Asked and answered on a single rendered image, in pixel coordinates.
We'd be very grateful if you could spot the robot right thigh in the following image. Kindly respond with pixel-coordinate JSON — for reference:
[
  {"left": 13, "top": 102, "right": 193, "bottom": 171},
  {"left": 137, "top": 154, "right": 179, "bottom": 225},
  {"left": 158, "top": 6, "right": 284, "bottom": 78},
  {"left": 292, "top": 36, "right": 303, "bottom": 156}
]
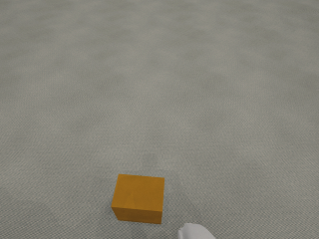
[{"left": 177, "top": 224, "right": 215, "bottom": 239}]

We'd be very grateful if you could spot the carton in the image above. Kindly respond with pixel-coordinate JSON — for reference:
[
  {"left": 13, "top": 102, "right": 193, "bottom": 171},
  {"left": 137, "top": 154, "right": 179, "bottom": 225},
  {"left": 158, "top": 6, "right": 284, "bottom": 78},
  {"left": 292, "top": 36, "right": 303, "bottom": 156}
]
[{"left": 111, "top": 173, "right": 164, "bottom": 225}]

